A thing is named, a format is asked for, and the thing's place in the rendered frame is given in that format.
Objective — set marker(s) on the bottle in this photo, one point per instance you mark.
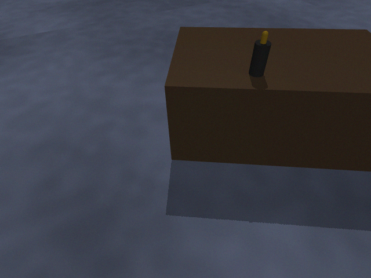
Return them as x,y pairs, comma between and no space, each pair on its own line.
260,55

